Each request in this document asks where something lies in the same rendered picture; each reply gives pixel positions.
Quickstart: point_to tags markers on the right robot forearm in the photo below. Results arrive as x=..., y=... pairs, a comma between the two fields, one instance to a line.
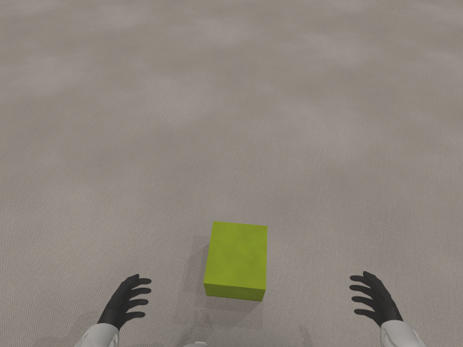
x=396, y=333

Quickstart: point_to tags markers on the carton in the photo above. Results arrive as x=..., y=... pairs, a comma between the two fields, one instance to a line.
x=236, y=264

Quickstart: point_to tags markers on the right robot hand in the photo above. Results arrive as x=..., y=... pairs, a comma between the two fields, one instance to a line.
x=383, y=305

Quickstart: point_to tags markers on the left robot forearm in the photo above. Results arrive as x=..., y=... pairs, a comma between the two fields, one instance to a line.
x=100, y=335

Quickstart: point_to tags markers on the left robot hand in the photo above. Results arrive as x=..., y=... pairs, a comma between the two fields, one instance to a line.
x=115, y=311

